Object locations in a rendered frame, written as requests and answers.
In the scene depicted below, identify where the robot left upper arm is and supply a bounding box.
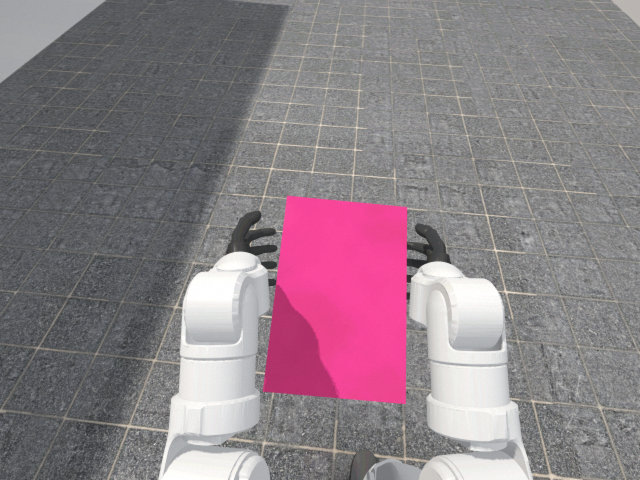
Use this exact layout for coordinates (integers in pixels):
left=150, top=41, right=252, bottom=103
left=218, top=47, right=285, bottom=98
left=162, top=444, right=270, bottom=480

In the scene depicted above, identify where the robot right hand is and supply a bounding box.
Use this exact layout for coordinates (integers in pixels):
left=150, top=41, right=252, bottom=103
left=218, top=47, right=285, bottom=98
left=407, top=223, right=452, bottom=300

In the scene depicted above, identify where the left robot forearm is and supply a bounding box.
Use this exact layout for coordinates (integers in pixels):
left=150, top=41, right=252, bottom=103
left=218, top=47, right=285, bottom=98
left=158, top=252, right=270, bottom=480

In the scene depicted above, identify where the robot right shin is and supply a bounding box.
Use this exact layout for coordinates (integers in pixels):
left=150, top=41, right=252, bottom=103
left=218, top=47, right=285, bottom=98
left=363, top=459, right=402, bottom=480

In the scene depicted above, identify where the carton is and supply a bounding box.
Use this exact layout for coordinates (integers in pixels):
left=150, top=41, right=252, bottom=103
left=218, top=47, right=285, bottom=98
left=263, top=196, right=407, bottom=404

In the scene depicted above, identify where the robot right foot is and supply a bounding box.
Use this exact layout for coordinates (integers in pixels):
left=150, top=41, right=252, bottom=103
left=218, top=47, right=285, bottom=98
left=349, top=449, right=377, bottom=480

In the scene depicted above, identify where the robot left hand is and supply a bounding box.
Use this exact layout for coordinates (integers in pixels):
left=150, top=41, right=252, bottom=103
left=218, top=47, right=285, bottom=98
left=225, top=211, right=278, bottom=286

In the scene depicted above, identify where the robot right upper arm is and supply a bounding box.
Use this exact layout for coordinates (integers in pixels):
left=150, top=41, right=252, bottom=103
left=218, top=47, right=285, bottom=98
left=419, top=450, right=528, bottom=480

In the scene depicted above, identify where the right robot forearm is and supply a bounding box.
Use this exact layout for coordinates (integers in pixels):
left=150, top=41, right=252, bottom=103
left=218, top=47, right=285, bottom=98
left=409, top=261, right=533, bottom=480

